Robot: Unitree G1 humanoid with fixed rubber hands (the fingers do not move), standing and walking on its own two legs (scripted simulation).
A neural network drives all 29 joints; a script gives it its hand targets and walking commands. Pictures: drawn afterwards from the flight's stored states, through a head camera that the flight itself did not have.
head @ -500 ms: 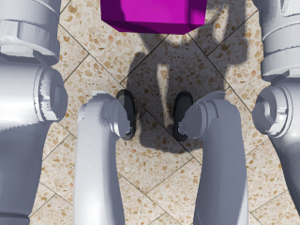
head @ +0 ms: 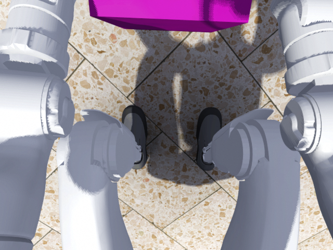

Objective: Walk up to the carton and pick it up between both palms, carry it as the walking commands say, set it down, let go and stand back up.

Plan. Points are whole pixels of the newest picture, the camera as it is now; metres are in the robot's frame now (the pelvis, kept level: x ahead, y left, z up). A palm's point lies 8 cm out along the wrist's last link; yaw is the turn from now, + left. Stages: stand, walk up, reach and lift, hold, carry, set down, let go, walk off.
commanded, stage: reach and lift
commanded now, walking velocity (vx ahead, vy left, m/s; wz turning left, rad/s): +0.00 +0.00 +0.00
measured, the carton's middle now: out of the picture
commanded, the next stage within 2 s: none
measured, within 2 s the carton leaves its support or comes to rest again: leaves its support in 1.80 s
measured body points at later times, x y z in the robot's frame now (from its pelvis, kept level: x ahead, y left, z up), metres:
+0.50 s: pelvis +0.00 +0.00 -0.02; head +0.39 +0.01 +0.20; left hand +0.58 +0.18 -0.21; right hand +0.57 -0.17 -0.22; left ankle +0.12 +0.11 -0.36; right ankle +0.12 -0.11 -0.36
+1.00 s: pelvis +0.00 +0.00 -0.02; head +0.39 +0.01 +0.20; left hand +0.58 +0.18 -0.21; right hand +0.57 -0.14 -0.21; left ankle +0.12 +0.11 -0.36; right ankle +0.12 -0.11 -0.36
